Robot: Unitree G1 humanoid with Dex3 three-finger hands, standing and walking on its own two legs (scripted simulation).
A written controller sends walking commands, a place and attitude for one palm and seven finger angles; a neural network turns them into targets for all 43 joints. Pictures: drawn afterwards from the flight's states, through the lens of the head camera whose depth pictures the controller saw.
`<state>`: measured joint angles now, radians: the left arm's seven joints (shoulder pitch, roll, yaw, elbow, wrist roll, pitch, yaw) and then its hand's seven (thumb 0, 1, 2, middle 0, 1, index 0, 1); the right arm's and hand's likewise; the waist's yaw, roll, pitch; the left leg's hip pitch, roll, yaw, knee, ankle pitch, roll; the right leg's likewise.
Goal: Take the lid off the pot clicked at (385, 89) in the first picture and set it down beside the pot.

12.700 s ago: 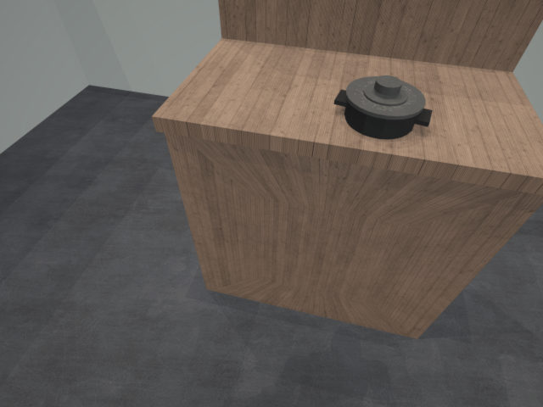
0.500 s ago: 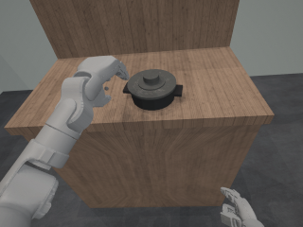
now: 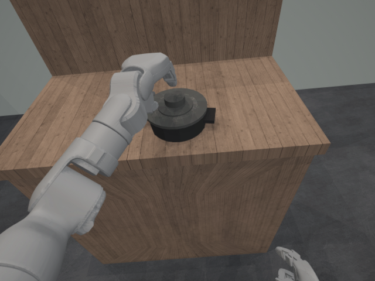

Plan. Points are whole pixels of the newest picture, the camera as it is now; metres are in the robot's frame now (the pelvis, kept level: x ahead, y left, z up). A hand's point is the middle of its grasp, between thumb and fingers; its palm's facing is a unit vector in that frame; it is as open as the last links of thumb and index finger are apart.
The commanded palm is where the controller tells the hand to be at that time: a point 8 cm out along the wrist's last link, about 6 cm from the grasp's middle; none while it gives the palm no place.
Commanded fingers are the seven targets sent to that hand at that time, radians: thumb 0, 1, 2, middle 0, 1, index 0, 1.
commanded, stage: move the open hand above the knob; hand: left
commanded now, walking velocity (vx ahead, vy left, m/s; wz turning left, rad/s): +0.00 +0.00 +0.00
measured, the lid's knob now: (174, 98) +0.50 +0.07 +0.15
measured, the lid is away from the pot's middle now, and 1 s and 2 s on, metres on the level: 0.00 0.00 0.00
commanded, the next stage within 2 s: lower the open fingers around the knob in 1.00 s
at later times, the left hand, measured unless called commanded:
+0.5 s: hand (173, 78) +0.48 +0.06 +0.22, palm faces -0.19 -0.11 -0.98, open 10.0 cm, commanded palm +0.46 +0.08 +0.28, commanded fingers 0.00 -0.37 1.64 -0.87 -0.08 -0.87 -0.08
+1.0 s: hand (170, 80) +0.47 +0.07 +0.22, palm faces -0.19 -0.09 -0.98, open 10.0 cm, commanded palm +0.46 +0.07 +0.28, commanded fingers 0.00 -0.37 1.64 -0.87 -0.08 -0.87 -0.08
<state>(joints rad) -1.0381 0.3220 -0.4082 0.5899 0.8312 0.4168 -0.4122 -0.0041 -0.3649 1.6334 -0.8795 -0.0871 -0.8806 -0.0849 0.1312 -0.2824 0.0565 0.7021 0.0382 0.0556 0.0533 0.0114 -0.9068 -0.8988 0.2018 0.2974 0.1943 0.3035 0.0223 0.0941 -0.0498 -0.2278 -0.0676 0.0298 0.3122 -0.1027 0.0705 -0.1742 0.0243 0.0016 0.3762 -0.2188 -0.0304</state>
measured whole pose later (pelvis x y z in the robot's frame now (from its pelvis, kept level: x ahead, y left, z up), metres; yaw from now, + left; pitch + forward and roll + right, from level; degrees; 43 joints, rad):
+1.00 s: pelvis +0.02 +0.01 +0.00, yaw +0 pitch +4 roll +1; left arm -1.28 0.18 -0.39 0.98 0.83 0.43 -0.33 0.00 -0.36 1.63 -0.88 -0.09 -0.88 -0.08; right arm 0.15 -0.27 0.04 0.78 0.02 0.03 0.04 0.01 -0.91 -0.90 0.20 0.30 0.19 0.30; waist 0.00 0.08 -0.08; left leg -0.25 -0.08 0.04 0.31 -0.12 0.08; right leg -0.21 0.01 0.02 0.38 -0.24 -0.02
